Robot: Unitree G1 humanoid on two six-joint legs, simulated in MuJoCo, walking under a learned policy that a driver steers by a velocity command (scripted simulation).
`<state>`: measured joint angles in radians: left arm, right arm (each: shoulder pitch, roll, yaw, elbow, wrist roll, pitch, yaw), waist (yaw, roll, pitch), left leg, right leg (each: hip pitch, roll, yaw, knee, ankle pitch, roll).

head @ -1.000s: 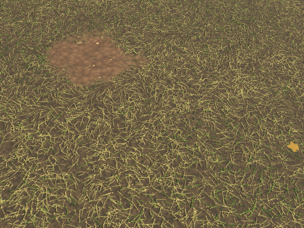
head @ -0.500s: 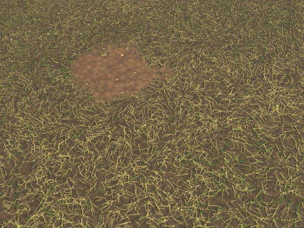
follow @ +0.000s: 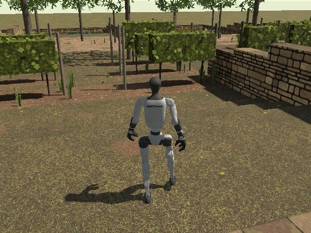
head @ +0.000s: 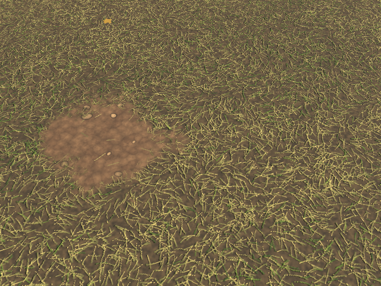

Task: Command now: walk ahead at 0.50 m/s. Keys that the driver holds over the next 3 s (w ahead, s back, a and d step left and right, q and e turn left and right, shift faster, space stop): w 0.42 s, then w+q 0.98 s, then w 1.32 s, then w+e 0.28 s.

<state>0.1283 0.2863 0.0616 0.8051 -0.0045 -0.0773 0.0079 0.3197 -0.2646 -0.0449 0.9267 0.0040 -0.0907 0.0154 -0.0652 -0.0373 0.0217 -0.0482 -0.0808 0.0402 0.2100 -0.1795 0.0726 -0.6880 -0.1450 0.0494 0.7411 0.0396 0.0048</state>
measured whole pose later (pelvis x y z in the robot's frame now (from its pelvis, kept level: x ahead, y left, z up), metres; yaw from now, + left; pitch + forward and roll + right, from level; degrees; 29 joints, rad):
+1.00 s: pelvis +0.58 +0.03 +0.00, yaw +16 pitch +2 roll -1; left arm 0.10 0.30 0.05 0.75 0.02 -0.10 0.01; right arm 0.32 -0.27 -0.06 0.78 0.01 -0.06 0.01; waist -0.04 -0.03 0.04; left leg -0.20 -0.11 -0.09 0.34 -0.17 0.10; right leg -0.65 -0.10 0.08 0.89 -0.18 0.05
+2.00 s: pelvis +1.05 +0.28 +0.00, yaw +36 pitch +1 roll +1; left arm 0.15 0.31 0.05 0.80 -0.01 -0.07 -0.01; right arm 0.34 -0.27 -0.06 0.77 0.00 -0.07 0.02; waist -0.04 -0.05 0.01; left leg -0.13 -0.07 0.04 0.28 -0.17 0.07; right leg -0.66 -0.13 0.03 0.95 -0.15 0.02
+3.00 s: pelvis +1.54 +0.61 +0.00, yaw +29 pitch +2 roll +1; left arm 0.29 0.24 0.03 0.92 0.07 -0.10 -0.06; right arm 0.31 -0.21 -0.03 0.90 -0.06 -0.10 -0.02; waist -0.02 -0.03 -0.01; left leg -0.20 -0.03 0.15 0.31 -0.15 0.07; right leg -0.56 -0.09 0.05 1.07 -0.28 -0.06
